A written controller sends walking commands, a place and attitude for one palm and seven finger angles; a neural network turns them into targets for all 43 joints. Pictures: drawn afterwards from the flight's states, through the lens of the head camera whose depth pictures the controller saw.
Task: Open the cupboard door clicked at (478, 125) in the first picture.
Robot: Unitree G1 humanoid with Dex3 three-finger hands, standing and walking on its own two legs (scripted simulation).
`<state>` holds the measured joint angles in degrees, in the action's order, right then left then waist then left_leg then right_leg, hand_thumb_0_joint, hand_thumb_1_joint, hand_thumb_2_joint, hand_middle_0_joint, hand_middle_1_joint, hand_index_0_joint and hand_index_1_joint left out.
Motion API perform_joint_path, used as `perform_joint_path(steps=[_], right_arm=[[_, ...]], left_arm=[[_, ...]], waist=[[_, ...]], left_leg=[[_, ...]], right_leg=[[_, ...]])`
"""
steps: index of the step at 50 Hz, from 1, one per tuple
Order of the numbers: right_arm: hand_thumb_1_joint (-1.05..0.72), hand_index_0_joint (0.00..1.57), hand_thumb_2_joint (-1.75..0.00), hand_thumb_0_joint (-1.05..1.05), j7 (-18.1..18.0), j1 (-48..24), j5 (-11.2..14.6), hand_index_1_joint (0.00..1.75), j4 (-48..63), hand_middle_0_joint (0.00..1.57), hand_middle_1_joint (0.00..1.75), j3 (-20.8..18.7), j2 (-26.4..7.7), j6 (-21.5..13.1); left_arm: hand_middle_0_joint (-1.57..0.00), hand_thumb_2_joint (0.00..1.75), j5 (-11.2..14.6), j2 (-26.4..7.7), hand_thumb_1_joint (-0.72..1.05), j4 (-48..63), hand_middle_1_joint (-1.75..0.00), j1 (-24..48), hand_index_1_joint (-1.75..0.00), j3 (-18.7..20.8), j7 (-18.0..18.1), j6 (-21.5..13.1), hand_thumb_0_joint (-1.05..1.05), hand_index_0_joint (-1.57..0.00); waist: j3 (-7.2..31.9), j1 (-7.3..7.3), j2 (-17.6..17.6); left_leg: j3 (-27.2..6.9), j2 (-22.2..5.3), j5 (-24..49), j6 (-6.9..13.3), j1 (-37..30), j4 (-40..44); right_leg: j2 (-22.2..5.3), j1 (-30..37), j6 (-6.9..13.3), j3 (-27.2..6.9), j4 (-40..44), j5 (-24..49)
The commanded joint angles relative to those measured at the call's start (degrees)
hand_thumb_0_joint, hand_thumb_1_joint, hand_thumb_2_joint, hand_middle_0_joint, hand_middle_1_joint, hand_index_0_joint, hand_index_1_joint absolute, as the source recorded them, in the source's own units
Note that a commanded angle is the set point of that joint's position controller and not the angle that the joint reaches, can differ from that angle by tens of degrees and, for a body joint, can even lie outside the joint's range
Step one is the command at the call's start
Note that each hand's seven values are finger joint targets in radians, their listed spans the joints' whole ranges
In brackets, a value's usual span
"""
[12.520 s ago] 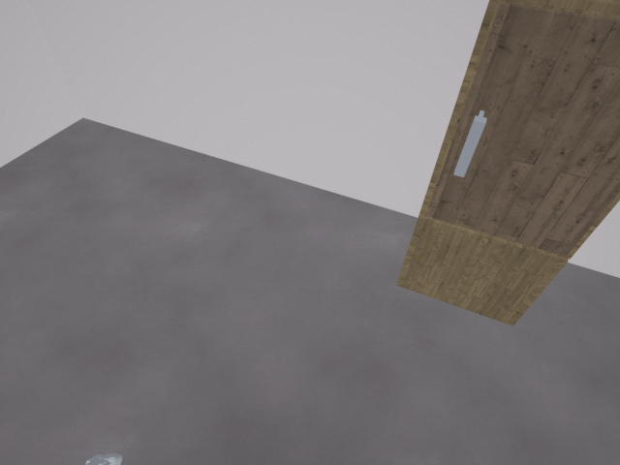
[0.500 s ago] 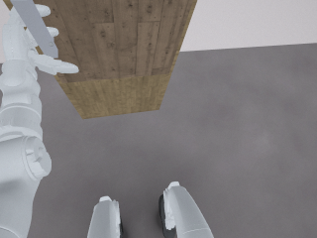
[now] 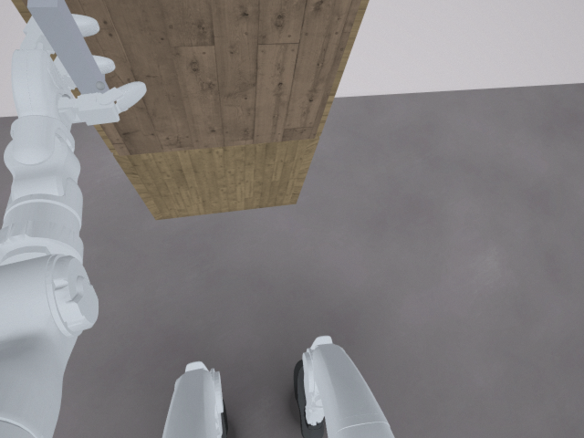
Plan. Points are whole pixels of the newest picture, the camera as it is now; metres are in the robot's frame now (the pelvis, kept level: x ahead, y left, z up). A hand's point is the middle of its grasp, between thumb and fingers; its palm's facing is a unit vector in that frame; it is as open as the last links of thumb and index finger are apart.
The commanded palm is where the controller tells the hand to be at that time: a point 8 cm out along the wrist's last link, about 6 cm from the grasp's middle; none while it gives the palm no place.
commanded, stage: close the thumb around the handle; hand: left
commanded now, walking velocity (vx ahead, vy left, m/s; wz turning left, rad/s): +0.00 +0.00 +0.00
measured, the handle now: (78, 45) +0.60 +0.20 +0.06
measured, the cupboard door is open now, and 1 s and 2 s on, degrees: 1 20 42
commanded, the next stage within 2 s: pull the door open along its arc in 0.32 s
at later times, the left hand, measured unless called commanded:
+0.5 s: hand (99, 86) +0.55 +0.18 +0.05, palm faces +0.05 -1.00 -0.03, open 6.2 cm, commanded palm +0.52 +0.21 +0.05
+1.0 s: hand (138, 168) +0.44 +0.13 +0.06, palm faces +0.20 -0.98 +0.04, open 6.6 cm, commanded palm +0.38 +0.18 +0.05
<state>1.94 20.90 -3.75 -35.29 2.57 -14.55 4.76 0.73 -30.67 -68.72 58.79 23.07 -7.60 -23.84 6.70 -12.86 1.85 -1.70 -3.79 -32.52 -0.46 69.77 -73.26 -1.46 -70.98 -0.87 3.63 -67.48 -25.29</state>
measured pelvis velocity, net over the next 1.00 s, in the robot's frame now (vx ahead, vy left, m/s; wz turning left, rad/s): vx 0.02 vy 0.00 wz -0.01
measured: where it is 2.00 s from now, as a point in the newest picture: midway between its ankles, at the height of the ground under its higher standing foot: (264, 432)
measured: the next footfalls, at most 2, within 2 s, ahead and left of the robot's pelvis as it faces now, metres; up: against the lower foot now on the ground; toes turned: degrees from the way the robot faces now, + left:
none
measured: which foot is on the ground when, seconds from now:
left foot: down 0.00-1.00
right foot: down 0.00-1.00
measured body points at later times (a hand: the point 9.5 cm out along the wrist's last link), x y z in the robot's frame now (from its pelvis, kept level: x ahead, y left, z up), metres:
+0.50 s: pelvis +0.00 +0.00 +0.00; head +0.18 +0.03 +0.41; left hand +0.54 +0.23 +0.06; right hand +0.00 -0.26 -0.11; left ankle +0.00 +0.12 -0.62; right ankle +0.05 -0.14 -0.62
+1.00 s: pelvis +0.02 +0.00 +0.03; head +0.14 +0.01 +0.46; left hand +0.42 +0.18 +0.06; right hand +0.10 -0.25 -0.09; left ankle +0.00 +0.12 -0.62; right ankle +0.05 -0.14 -0.62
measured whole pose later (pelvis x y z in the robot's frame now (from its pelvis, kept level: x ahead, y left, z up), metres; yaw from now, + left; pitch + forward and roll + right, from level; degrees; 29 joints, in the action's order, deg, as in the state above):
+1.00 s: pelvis +0.02 +0.00 +0.03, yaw +0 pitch +23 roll -1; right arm 3.0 17.5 -2.6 -31.2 -0.4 -13.0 3.0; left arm 4.3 -6.3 -35.6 23.2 12.2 9.0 -26.1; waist 9.3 -6.0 0.9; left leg 1.6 -3.4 -31.9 -0.4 56.1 -65.3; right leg -1.5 -59.6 -1.3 0.7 -62.3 -25.4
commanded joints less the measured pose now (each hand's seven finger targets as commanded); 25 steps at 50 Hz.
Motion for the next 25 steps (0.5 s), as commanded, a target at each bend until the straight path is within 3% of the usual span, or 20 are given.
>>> perform_joint_path(steps=[1,5,6,7,11,14,16,20,23,25], right_arm=[[-0.9,0.2,-0.9,0.0,-0.49,12.18,0.11,0.3,1.23,0.2,0.3,-3.7,-10.78,-0.09],[-0.9,0.2,-0.9,0.0,-0.61,12.15,0.07,0.3,1.11,0.2,0.3,-3.65,-10.79,-0.18],[-0.9,0.2,-0.9,0.0,-0.71,12.36,0.12,0.3,1.04,0.2,0.3,-3.7,-10.91,-0.14],[-0.9,0.2,-0.9,0.0,-0.65,12.24,0.1,0.3,1.01,0.2,0.3,-3.65,-10.73,-0.19],[-0.9,0.2,-0.9,0.0,-0.51,12.34,0.05,0.3,1.24,0.2,0.3,-3.9,-10.73,-0.1],[-0.9,0.2,-0.9,0.0,-0.53,12.21,0.13,0.3,1.31,0.2,0.3,-3.58,-10.67,0.02],[-0.9,0.2,-0.9,0.0,-0.7,12.06,0.3,0.3,1.42,0.2,0.3,-3.51,-10.77,0.11],[-0.9,0.2,-0.9,0.0,-0.87,11.86,0.38,0.3,1.48,0.2,0.3,-3.41,-10.8,-0.02],[-0.9,0.2,-0.9,0.0,-0.91,11.71,0.37,0.3,2.06,0.2,0.3,-3.47,-10.94,0.02],[-0.9,0.2,-0.9,0.0,-0.67,11.49,0.44,0.3,2.55,0.2,0.3,-3.52,-10.73,0.02]], left_arm=[[-0.38,0.78,0.38,-9.19,0.62,13.0,-1.32,26.61,-1.32,-1.26,-1.18,-5.31,0.0,-0.38],[-0.4,0.88,0.47,-9.8,0.84,12.84,-1.34,27.54,-1.34,-0.84,-1.04,-5.42,0.0,-0.4],[-0.4,0.9,0.32,-10.23,0.9,11.97,-1.35,26.91,-1.35,-0.44,-1.03,-5.28,0.0,-0.4],[-0.4,0.9,0.53,-9.5,0.9,12.37,-1.35,27.61,-1.35,-1.07,-1.09,-5.18,0.0,-0.4],[-0.4,0.9,0.73,-10.46,0.9,14.26,-1.35,25.71,-1.35,0.17,-1.35,-5.74,0.0,-0.4],[-0.4,0.9,0.72,-9.97,0.9,12.02,-1.35,25.37,-1.35,-0.22,-1.21,-5.26,0.0,-0.4],[-0.4,0.9,0.54,-12.46,0.9,11.78,-1.35,25.54,-1.35,1.48,-1.24,-5.13,0.0,-0.4],[-0.4,0.9,0.59,-12.45,0.9,11.62,-1.35,25.92,-1.35,1.23,-1.78,-5.04,0.0,-0.4],[-0.4,0.9,0.69,-13.6,0.9,12.51,-1.35,24.16,-1.35,2.47,-1.9,-5.12,0.0,-0.4],[-0.4,0.9,0.98,-12.8,0.9,13.61,-1.35,21.46,-1.35,2.3,-2.21,-5.48,0.0,-0.4]], waist=[[33.22,-1.84,10.9],[33.17,-1.88,10.98],[33.23,-1.97,9.64],[32.82,-2.31,9.9],[36.24,-1.04,11.7],[32.06,-1.77,9.3],[32.38,-1.3,8.61],[32.46,-1.49,10.31],[33.69,-0.57,9.66],[35.22,0.64,11.74]], left_leg=[[-2.17,2.01,27.62,1.1,-25.51,8.1],[-1.82,2.24,26.48,1.29,-24.29,7.9],[-2.02,2.2,26.68,1.34,-24.15,7.83],[-1.76,2.26,26.3,1.45,-23.58,7.84],[-1.74,2.29,29.76,1.14,-26.03,7.5],[-1.63,2.29,27.54,1.5,-23.43,7.93],[-1.3,2.38,26.23,1.55,-21.51,7.84],[-1.45,2.33,26.28,1.48,-22.48,7.81],[-1.38,2.36,26.4,1.49,-22.47,7.84],[-1.48,2.28,28.92,1.05,-24.9,8.16]], right_leg=[[3.47,16.34,1.96,-0.09,6.29,17.02],[3.42,16.97,1.94,-0.4,6.38,16.94],[3.46,17.01,1.89,-0.34,6.28,17.03],[3.46,17.56,1.78,-0.49,6.5,17.36],[3.47,18.49,2.02,-0.48,5.95,19.84],[3.63,18.33,1.97,-0.47,6.42,18.75],[3.55,19.97,1.83,-0.79,6.38,18.65],[3.48,18.34,1.87,-0.68,6.17,17.87],[3.45,19.34,1.84,-0.79,6.08,17.8],[3.4,19.39,2.08,-0.51,5.66,19.07]])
